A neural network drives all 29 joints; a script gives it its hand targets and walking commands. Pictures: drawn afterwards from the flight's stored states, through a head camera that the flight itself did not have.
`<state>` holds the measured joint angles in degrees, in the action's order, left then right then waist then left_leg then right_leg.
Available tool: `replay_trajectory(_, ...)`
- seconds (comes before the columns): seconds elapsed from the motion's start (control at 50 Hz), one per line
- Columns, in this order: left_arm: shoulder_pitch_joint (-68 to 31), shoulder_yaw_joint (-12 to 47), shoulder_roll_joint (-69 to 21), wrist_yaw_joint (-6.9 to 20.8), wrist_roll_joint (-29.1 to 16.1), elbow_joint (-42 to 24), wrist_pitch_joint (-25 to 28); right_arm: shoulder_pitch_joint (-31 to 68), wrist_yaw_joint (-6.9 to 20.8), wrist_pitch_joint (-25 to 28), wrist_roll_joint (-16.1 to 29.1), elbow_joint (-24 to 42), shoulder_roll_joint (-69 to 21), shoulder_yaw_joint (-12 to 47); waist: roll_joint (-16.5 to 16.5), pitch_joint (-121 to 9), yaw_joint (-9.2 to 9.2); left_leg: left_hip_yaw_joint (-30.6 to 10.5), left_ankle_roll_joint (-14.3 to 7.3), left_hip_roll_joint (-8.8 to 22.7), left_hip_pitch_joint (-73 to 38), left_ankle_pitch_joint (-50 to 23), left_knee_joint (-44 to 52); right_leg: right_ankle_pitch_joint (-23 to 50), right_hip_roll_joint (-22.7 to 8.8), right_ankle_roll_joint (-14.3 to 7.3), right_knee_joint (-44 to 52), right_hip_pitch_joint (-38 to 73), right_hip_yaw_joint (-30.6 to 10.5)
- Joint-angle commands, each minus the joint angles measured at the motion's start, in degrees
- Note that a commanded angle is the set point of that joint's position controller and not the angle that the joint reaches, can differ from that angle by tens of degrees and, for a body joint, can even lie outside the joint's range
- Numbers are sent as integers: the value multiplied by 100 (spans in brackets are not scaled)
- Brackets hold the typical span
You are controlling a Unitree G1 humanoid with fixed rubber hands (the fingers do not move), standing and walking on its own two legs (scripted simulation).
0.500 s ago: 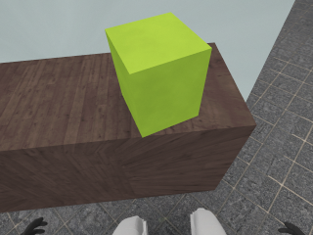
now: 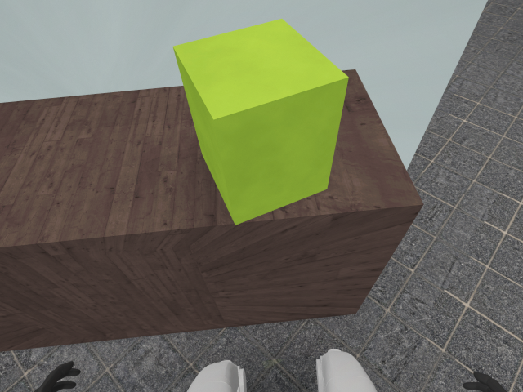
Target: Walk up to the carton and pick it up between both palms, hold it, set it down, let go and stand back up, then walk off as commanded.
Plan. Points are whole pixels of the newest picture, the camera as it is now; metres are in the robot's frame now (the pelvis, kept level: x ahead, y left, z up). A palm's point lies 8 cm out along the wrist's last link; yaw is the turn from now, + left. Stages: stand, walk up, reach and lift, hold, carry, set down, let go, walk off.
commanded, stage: walk up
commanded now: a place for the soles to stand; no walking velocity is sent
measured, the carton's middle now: (257, 125) +0.54 +0.02 +0.09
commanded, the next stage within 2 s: none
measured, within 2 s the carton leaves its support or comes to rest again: neither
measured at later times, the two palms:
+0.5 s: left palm out of the picture +0.09 +0.35 -0.06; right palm out of the picture +0.07 -0.33 -0.10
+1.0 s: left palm out of the picture +0.07 +0.35 -0.06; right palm out of the picture +0.06 -0.33 -0.10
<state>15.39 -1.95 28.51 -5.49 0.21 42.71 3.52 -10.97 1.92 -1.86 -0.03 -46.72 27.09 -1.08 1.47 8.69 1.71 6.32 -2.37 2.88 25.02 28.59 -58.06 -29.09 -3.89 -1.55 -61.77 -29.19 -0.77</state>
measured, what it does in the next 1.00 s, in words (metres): steps on the spot: right foot, then right foot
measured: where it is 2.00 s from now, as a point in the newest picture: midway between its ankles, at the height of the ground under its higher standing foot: outside the picture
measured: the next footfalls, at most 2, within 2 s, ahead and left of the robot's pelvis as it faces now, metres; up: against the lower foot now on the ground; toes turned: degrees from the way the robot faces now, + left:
right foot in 0.52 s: +0.08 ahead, -0.15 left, +0.00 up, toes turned -2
right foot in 1.00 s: +0.07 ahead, -0.15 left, +0.00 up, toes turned -2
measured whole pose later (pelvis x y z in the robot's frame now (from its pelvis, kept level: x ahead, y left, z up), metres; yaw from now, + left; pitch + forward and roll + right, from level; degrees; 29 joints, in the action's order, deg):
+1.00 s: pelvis -0.03 +0.00 +0.00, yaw +0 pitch -5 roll +0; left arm 15.2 -1.9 28.4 -5.4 0.2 43.0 3.3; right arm -11.3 1.9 -2.0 0.0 -46.7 26.4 -1.1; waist 1.2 9.4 1.9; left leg 6.3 -2.5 2.2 24.5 27.3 -56.5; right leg -27.4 -3.5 -1.6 -56.6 -26.1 -0.6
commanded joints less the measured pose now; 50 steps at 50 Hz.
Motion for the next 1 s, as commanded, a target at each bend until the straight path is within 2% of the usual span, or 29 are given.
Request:
replay_trajectory(0.0,931,-469,1140,-9,-30,467,204,697,-13,109,-169,646,1199,-626,247,-1100,-373,-1402,-579,860,318,-1426,1588,1115,368,-201,1744,1240,612)
replay_trajectory(0.02,1213,-537,1305,-42,23,530,238,665,-15,84,-146,712,953,-549,-300,-1250,-500,-1116,-359,621,883,-1251,737,1337,99,-332,2063,1832,-140)
replay_trajectory(0.04,1362,-659,1763,-76,111,482,249,595,-35,60,-141,815,733,-488,-1289,-1268,-556,-612,-41,112,1631,-851,-487,1045,-864,-770,2874,2071,-2164)
replay_trajectory(0.06,1108,-718,2101,-90,64,324,217,691,-64,-4,-167,878,826,-505,-1307,-1241,-591,-831,83,-130,1810,983,-1062,971,-1921,-1543,3597,1752,-3872)
replay_trajectory(0.08,653,-725,2224,-90,69,186,210,723,-61,-27,-202,817,1103,-574,-1090,-1045,-493,-1083,122,85,1628,1005,-1229,677,-2115,-1798,3610,1345,-4005)
replay_trajectory(0.14,110,-580,1842,-93,136,90,203,343,38,30,-139,593,1170,-702,-1010,-765,-147,-934,68,203,828,572,-689,1211,-1507,-1432,3016,633,-2746)
replay_trajectory(0.2,-150,-555,1822,-52,105,-9,149,-193,76,61,-151,399,1146,-772,-1084,-944,145,-677,-3,35,-162,134,197,1331,-1289,-1277,2386,-50,-2200)
replay_trajectory(0.22,-331,-516,1701,-40,91,-55,123,-496,60,93,-166,288,1162,-803,-912,-1042,347,-807,-51,22,-725,-2,772,1307,-1096,-1063,1898,-448,-1922)
replay_trajectory(0.24,-461,-427,1415,-44,74,-89,87,-857,31,137,-209,177,1266,-844,-160,-1123,577,-1496,-129,282,-1292,255,1851,1279,-595,-664,708,-970,-1144)
replay_trajectory(0.26,-613,-276,932,-82,18,-223,67,-931,-9,183,-273,197,1607,-880,1364,-854,673,-3008,-274,1176,-1604,-1,3205,629,289,-167,-642,-2013,4)
replay_trajectory(0.28,-530,-265,1000,-123,-21,-195,51,-580,-30,203,-233,290,1815,-866,1063,-729,468,-3692,-532,1790,-1309,-641,3631,-494,406,-38,-695,-2059,12)
replay_trajectory(0.3,-494,-314,1255,-127,1,-112,46,-304,-34,196,-230,324,1916,-870,820,-687,462,-3954,-726,1950,-1031,-314,3731,-622,257,-52,-739,-1788,-194)
replay_trajectory(0.36,5,-419,1400,-6,-16,154,62,207,-57,199,-266,474,1537,-748,709,-491,114,-2888,-618,1513,-498,-622,3260,-402,17,-103,-312,-974,201)
replay_trajectory(0.42,415,-469,1279,31,-37,271,103,287,-29,177,-254,514,1449,-743,762,-818,7,-2341,-741,1325,-331,-1145,2826,73,133,-125,288,-109,499)
replay_trajectory(0.48,980,-476,1136,-5,-25,481,203,652,-8,93,-171,654,1170,-633,273,-1114,-369,-1408,-550,824,264,-1361,1576,1105,387,-199,1851,1275,590)
replay_trajectory(0.5,1237,-546,1308,-40,26,526,233,608,-8,71,-146,719,929,-559,-285,-1251,-487,-1116,-335,578,864,-1208,740,1300,65,-346,2150,1857,-220)
replay_trajectory(0.52,1354,-666,1753,-69,111,470,246,501,-30,48,-139,806,705,-494,-1247,-1252,-528,-624,-24,72,1608,-774,-430,1009,-894,-792,2911,2089,-2236)
replay_trajectory(0.54,1102,-720,2077,-82,63,327,212,629,-54,-8,-172,866,820,-520,-1255,-1237,-581,-845,85,-147,1767,980,-1023,927,-1949,-1574,3611,1775,-3869)
replay_trajectory(0.56,654,-724,2184,-85,67,192,208,664,-54,-27,-203,798,1090,-585,-1035,-1041,-483,-1092,126,69,1582,989,-1184,705,-2109,-1809,3596,1380,-3968)
replay_trajectory(0.62,135,-577,1825,-89,135,95,200,323,41,26,-135,607,1138,-700,-989,-751,-152,-955,74,195,803,572,-672,1300,-1527,-1453,3010,654,-2737)
replay_trajectory(0.68,-130,-550,1793,-49,98,-14,146,-253,75,63,-151,399,1121,-780,-1042,-972,159,-707,4,18,-246,77,256,1379,-1301,-1285,2362,-39,-2185)
replay_trajectory(0.7,-331,-501,1663,-40,86,-59,116,-589,59,94,-166,273,1141,-812,-842,-1083,388,-858,-35,18,-868,-21,880,1347,-1067,-1036,1804,-469,-1840)
replay_trajectory(0.72,-463,-405,1337,-48,63,-105,75,-950,26,145,-220,172,1271,-850,99,-1116,619,-1691,-132,360,-1414,236,2155,1332,-464,-588,466,-1053,-942)
replay_trajectory(0.74,-565,-250,855,-84,-1,-230,58,-872,-9,192,-266,237,1619,-879,1545,-783,612,-3185,-247,1275,-1602,-175,3382,221,381,-126,-589,-2090,119)
replay_trajectory(0.76,-475,-268,1044,-122,-23,-176,43,-577,-26,200,-231,305,1819,-872,1026,-745,468,-3682,-505,1789,-1364,-804,3636,-529,410,-32,-664,-1990,-56)
replay_trajectory(0.78,-422,-318,1251,-121,-8,-87,41,-313,-32,191,-225,343,1886,-868,869,-720,452,-3909,-690,1929,-1092,-451,3716,-643,269,-49,-690,-1719,-209)
replay_trajectory(0.84,51,-417,1383,-5,-24,170,50,156,-61,196,-265,483,1514,-756,720,-524,118,-2854,-563,1493,-585,-809,3262,-382,39,-96,-315,-956,178)
replay_trajectory(0.92,442,-458,1221,26,-46,273,94,217,-30,164,-247,531,1430,-755,773,-908,39,-2245,-731,1287,-525,-1294,2747,169,149,-113,495,-75,531)
replay_trajectory(0.98,1059,-479,1124,-18,-19,501,200,620,-7,75,-155,674,1080,-612,197,-1123,-396,-1334,-481,763,324,-1432,1418,1173,380,-220,1999,1441,479)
